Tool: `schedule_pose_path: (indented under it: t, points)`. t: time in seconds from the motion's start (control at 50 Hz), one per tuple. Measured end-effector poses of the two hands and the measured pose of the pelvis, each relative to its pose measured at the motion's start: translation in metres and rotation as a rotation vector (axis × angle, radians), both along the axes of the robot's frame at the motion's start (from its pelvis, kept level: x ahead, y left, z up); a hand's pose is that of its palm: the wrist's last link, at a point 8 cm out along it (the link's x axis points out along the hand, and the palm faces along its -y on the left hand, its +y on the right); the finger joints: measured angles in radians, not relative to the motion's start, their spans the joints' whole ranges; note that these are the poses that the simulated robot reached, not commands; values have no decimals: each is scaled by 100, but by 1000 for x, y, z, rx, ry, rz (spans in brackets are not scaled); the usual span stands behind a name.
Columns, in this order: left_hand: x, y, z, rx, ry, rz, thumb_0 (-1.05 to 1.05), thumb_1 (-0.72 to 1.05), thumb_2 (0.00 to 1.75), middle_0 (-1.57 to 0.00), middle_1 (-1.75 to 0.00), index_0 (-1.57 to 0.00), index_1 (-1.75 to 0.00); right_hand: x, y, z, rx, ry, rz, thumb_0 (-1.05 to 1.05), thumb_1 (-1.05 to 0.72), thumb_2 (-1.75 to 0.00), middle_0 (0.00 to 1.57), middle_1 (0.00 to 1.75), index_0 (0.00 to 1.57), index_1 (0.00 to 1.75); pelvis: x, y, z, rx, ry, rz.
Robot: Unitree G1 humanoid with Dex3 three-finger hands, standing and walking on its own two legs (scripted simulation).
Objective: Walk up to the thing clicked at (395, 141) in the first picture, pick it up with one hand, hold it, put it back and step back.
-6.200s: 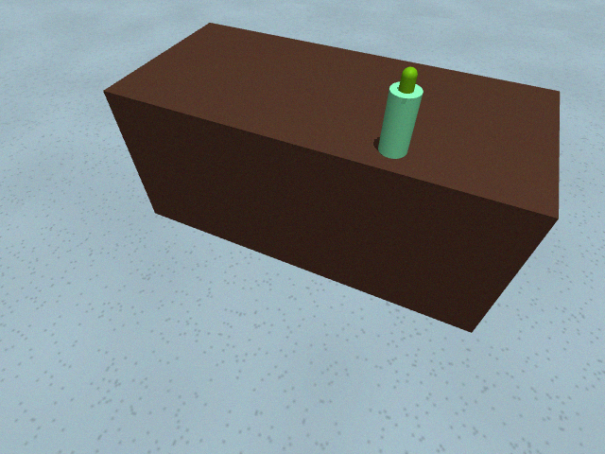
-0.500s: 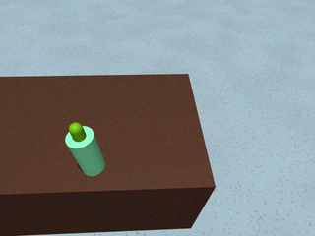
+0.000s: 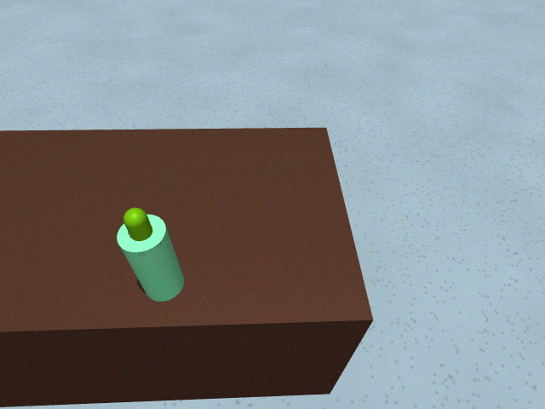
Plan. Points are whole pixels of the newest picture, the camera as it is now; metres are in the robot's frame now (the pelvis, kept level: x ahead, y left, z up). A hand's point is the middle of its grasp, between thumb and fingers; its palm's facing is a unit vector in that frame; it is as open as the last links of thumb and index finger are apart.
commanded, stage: stand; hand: left
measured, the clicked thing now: (150, 252) +0.41 +0.24 -0.06
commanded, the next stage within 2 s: rise first in 0.36 s
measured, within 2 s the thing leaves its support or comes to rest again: neither
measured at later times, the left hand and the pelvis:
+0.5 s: hand out of the picture +0.07 +0.25 -0.16, palm faces -0.02 -0.94 -0.34, open 7.5 cm; pelvis +0.00 +0.00 +0.00, yaw +0 degrees
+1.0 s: hand (107, 408) +0.17 +0.26 -0.11, palm faces +0.23 -0.90 -0.37, open 16.0 cm; pelvis +0.00 -0.01 -0.01, yaw +0 degrees
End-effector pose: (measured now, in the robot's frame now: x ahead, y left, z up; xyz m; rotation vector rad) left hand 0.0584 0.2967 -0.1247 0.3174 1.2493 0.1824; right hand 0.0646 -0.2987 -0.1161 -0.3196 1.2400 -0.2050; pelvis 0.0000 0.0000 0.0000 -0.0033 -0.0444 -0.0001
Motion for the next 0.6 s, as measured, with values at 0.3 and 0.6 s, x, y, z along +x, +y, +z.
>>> schedule_pose_path:
  t: [0.3, 0.6]
  points:
    - [-2, 3, 1, 7, 8, 2, 1, 91, 90, -20, -30, -20, -30, 0, 3, -3, 6, 9, 1, 0, -91, -90, 21, 30, 20, 30, 2, 1, 0, 2, 5, 1]
    - [55, -11, 10, -17, -259, 57, 1, 76, 75, -14, -20, -13, -21, 51, 14, 5, 25, -239, -31, 1, -76, -76, 13, 20, 13, 20, -9, 0, -6, -3, 38, -1]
